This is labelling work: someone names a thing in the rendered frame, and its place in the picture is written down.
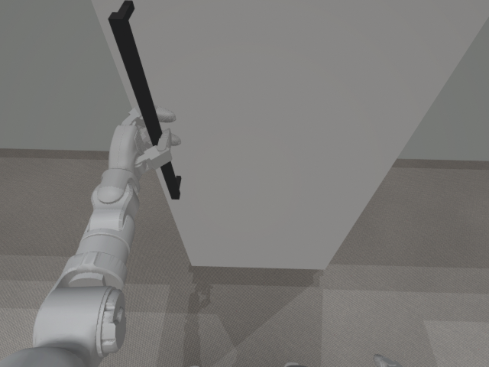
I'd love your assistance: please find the robot left upper arm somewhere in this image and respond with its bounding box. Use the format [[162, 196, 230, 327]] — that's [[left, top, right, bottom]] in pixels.
[[0, 286, 126, 367]]

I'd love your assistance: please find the robot left forearm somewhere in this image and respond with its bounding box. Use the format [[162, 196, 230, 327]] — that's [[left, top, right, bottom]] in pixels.
[[32, 168, 141, 347]]

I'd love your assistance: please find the fridge door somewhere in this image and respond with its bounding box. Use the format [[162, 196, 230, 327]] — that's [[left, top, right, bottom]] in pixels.
[[91, 0, 489, 270]]

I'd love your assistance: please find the robot left hand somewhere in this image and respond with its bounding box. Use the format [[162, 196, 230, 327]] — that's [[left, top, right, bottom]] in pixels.
[[108, 104, 181, 181]]

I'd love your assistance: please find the handle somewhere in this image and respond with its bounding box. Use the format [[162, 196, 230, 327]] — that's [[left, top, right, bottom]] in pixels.
[[108, 1, 181, 200]]

